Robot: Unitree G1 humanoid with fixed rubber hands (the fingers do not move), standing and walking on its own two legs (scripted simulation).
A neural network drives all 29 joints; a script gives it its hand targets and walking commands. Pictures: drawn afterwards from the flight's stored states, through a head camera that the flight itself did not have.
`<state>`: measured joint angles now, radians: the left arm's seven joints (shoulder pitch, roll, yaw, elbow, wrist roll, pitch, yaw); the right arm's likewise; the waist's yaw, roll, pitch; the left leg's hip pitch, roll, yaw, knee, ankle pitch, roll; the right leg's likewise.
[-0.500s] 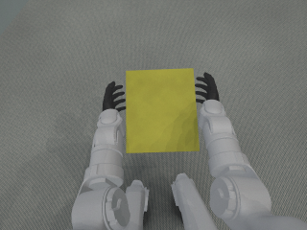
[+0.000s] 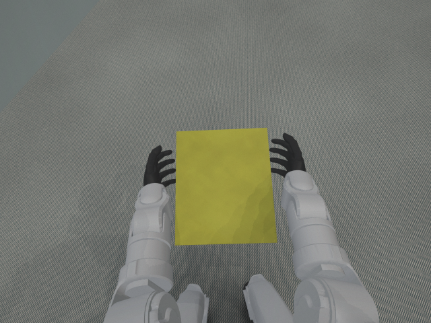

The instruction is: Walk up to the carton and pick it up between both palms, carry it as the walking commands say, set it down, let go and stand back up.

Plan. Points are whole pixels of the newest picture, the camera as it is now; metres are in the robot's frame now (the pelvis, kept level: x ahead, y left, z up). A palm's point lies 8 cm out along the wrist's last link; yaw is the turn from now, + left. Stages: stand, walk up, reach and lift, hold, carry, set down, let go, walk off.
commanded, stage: reach and lift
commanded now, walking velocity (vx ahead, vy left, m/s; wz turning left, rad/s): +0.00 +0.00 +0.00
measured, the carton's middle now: (223, 190) +0.39 -0.01 -0.13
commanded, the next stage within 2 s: none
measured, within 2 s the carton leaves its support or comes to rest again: neither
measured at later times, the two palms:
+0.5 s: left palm (141, 182) +0.36 +0.13 +0.03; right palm (304, 169) +0.36 -0.14 +0.04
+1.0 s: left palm (125, 180) +0.34 +0.13 +0.10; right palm (320, 163) +0.34 -0.14 +0.10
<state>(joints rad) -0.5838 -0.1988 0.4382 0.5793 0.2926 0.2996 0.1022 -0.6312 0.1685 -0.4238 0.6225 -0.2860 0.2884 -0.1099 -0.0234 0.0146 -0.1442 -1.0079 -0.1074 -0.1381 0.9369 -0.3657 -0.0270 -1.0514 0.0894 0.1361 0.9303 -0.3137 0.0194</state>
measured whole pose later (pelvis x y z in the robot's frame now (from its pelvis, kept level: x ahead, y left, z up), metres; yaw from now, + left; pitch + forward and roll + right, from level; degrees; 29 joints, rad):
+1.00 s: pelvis +0.03 +0.00 +0.07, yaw +0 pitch -1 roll +0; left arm -0.37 -0.18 0.29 0.49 0.29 0.57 0.08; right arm -0.39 0.19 -0.31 0.47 -0.30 0.56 -0.07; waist -0.02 0.01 -0.06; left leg -0.20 -0.06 -0.15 0.45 -0.23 0.00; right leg -0.25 0.06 0.14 0.46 -0.19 0.01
